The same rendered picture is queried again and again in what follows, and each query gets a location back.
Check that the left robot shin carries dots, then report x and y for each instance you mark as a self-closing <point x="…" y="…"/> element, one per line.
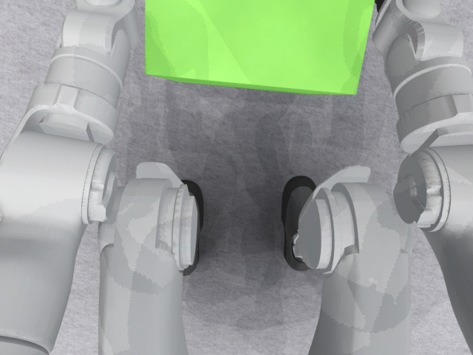
<point x="106" y="229"/>

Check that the robot left forearm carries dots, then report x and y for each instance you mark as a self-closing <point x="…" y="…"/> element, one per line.
<point x="79" y="96"/>

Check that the carton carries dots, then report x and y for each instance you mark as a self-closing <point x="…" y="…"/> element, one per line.
<point x="311" y="47"/>

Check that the left robot upper arm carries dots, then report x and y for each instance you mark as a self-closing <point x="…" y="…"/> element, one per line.
<point x="51" y="188"/>

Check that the robot right thigh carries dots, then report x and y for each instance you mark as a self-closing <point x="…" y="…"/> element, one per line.
<point x="352" y="232"/>

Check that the right robot upper arm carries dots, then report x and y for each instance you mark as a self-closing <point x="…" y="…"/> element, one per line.
<point x="434" y="193"/>

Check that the robot right forearm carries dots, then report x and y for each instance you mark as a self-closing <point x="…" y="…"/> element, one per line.
<point x="431" y="80"/>

